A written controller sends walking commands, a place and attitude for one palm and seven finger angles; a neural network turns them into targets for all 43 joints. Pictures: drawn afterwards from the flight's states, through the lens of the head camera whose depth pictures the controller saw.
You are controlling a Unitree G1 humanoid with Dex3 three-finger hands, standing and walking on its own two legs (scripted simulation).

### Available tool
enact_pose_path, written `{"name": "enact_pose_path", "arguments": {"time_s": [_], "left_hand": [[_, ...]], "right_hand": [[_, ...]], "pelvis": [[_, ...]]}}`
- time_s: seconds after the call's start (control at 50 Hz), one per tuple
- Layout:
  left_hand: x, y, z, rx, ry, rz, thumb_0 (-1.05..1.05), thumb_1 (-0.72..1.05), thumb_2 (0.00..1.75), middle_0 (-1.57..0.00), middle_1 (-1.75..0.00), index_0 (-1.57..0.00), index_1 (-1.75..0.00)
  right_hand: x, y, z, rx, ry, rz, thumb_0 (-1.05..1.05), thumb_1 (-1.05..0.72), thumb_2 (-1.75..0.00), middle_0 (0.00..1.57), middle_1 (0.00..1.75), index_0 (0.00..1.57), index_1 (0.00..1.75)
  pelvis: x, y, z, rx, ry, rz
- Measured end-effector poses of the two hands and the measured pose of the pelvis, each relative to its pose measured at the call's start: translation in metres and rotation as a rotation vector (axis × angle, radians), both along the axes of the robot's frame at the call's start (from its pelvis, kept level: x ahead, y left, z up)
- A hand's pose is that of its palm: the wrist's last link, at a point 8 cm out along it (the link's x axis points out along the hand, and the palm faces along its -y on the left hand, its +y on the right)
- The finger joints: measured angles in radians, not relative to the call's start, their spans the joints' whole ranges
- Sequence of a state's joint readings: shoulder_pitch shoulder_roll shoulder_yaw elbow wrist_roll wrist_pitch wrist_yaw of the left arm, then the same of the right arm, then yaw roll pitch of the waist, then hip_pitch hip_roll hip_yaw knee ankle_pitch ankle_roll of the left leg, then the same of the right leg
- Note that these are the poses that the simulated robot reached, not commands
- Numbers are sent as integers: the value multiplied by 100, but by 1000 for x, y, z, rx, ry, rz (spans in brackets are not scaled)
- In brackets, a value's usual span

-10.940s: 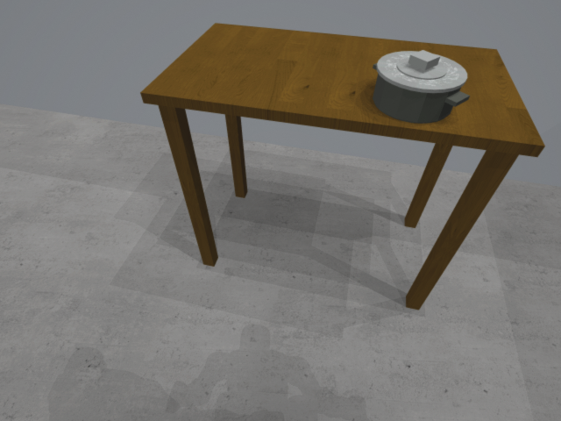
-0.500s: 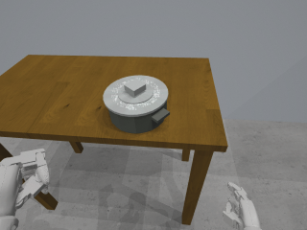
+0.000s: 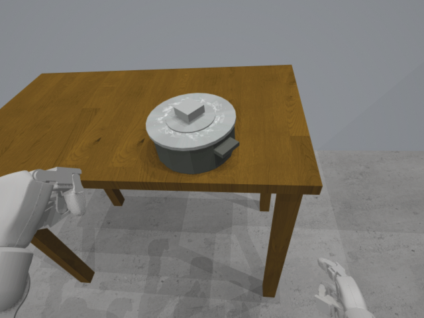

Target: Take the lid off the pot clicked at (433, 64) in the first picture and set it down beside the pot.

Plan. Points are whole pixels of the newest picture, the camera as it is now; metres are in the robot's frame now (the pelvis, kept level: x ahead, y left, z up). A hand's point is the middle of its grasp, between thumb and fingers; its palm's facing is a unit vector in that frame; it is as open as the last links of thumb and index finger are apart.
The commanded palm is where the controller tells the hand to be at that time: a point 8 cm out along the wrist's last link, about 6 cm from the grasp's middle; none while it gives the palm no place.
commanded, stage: reach forward and open the fingers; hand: left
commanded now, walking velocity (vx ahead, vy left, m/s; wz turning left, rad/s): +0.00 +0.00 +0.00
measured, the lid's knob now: (189, 109) +0.49 +0.12 +0.16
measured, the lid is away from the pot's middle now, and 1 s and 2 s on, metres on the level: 0.00 0.00 0.00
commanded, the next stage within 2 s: move the open hand above the knob in 1.40 s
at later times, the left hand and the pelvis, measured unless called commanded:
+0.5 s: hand (55, 188) +0.23 +0.26 +0.20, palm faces +0.07 -0.04 -1.00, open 6.1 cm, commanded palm +0.20 +0.26 +0.26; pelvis -0.03 +0.01 +0.00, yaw +2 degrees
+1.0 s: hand (64, 153) +0.28 +0.26 +0.23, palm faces +0.04 -0.01 -1.00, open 9.4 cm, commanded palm +0.24 +0.26 +0.29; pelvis -0.04 +0.01 +0.00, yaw +2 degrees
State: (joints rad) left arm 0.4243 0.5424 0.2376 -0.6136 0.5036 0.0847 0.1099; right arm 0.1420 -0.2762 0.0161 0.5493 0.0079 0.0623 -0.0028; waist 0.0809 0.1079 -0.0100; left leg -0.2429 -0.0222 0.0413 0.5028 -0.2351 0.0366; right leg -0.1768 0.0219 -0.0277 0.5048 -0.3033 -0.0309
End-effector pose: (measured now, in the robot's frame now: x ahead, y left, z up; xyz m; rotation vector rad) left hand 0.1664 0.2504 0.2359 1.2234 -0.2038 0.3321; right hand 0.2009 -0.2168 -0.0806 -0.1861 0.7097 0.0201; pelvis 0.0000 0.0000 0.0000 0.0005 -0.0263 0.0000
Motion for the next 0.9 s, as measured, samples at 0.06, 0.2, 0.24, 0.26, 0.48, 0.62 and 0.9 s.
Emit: {"name": "enact_pose_path", "arguments": {"time_s": [0.06, 0.2, 0.24, 0.26, 0.48, 0.62, 0.9], "left_hand": [[5, 5, 2, 123, 61, 33, 1, 71, 102, -127, -128, -127, -128], [16, 12, 0, 188, 187, 51, 1, 52, 116, -123, -105, -123, -105], [19, 11, 3, 202, 206, 37, 0, 46, 120, -121, -98, -121, -98], [20, 11, 5, 210, 214, 31, 0, 43, 122, -121, -95, -121, -94], [39, 8, 16, 272, 294, -22, 0, 8, 145, -111, -56, -111, -56], [52, 11, 26, 302, 313, -17, 0, -14, 159, -103, -32, -104, -31], [81, 8, 42, 330, 317, -29, 0, -34, 172, -96, -10, -96, -10]], "right_hand": [[6, 4, -2, 21, 9, 2, 1, -90, -90, 20, 30, 20, 30], [18, 18, 5, 61, -23, 27, 1, -90, -90, 20, 30, 20, 30], [21, 22, 8, 62, -37, 39, 1, -90, -90, 20, 30, 20, 30], [21, 24, 10, 62, -42, 44, 1, -90, -90, 20, 30, 20, 30], [9, 30, 13, 64, -42, 68, 1, -90, -90, 20, 30, 20, 30], [-12, 23, 2, 54, 5, 55, 1, -90, -90, 20, 30, 20, 30], [-36, 10, -9, 44, 38, 14, 1, -90, -90, 20, 30, 20, 30]], "pelvis": [[-2, 2, -1, 0, 4, 5], [-6, 5, 0, -1, -14, 24], [-8, 5, 1, -1, -22, 29], [-8, 5, 1, -2, -25, 31], [-24, 6, 4, -5, -38, 35], [-32, 6, 3, -4, -39, 36], [-38, 7, 2, 0, -35, 32]]}}
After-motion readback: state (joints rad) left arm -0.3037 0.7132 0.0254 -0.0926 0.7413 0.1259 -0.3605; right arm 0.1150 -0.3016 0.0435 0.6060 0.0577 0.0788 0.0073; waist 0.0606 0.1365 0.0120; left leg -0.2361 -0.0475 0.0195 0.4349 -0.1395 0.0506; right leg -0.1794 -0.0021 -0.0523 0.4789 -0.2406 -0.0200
